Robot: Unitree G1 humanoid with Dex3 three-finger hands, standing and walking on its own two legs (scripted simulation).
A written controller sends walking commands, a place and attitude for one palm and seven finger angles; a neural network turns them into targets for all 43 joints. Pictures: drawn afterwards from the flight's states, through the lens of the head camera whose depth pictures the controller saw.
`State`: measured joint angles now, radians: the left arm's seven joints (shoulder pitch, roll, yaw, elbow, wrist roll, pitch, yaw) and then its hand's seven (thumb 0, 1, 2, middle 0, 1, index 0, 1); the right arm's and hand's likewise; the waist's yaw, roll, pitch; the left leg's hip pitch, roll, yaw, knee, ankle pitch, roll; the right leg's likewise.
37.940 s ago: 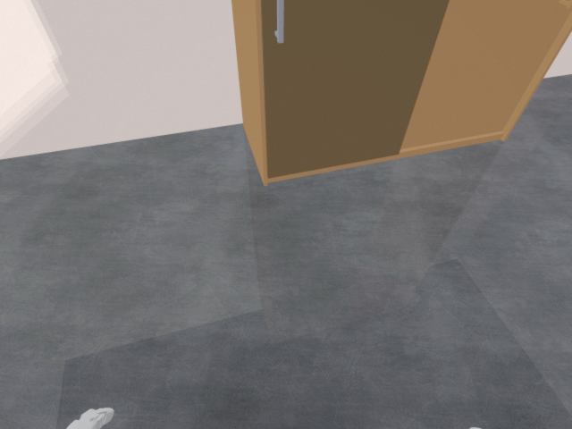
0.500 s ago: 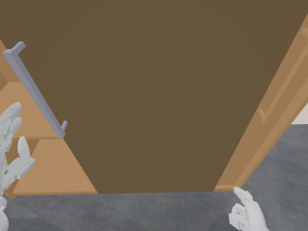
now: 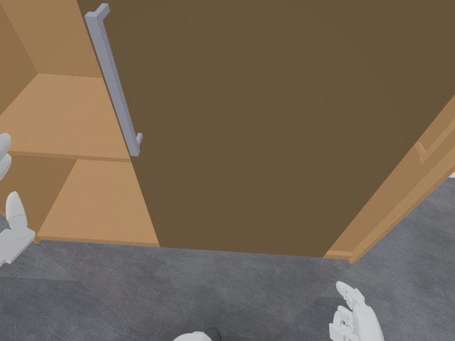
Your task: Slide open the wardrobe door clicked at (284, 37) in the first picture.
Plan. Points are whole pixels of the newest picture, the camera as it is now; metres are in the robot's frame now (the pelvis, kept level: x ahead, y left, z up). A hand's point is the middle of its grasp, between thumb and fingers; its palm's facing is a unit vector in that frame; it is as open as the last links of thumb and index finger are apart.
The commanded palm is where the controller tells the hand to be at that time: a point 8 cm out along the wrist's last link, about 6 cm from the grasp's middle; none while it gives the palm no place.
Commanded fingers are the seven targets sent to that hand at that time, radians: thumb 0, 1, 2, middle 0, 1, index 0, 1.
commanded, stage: step back with the hand held close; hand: left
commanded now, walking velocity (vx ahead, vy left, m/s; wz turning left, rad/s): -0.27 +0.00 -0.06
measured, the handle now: (121, 92) +0.53 +0.28 +0.13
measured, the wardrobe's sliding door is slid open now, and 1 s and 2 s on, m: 0.56 0.56 0.56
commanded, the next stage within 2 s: stop stepping back and stand still in 0.40 s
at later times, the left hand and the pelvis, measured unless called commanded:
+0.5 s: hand out of the picture +0.08 +0.32 +0.19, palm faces +0.42 -0.82 -0.38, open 7.4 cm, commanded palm +0.03 +0.36 +0.18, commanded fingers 0.00 0.90 0.90 -0.20 -0.30 -0.20 -0.30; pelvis -0.11 +0.06 -0.01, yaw +0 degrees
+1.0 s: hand out of the picture -0.10 +0.42 +0.22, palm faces +0.45 -0.81 -0.37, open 7.4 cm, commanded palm -0.14 +0.45 +0.18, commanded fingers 0.00 0.90 0.90 -0.20 -0.30 -0.20 -0.30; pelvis -0.30 +0.16 -0.01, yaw -5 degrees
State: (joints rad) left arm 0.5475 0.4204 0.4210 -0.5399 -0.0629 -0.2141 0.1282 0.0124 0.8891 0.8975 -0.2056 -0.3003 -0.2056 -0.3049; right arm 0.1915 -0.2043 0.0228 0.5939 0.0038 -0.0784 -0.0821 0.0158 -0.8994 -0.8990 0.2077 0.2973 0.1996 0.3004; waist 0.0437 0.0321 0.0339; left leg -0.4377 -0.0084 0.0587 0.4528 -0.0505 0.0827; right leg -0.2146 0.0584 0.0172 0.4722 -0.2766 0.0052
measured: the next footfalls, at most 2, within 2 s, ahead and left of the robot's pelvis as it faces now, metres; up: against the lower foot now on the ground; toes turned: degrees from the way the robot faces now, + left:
right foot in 0.52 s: -0.13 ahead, -0.07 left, +0.00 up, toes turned -6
left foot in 0.66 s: +0.00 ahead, +0.17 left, +0.00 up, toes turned -3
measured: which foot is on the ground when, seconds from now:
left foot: down 0.00-0.50, up 0.52-0.64, down 0.66-0.84, up 0.86-1.00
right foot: down 0.00-0.28, up 0.30-0.50, down 0.52-0.64, up 0.66-0.88, down 0.90-1.00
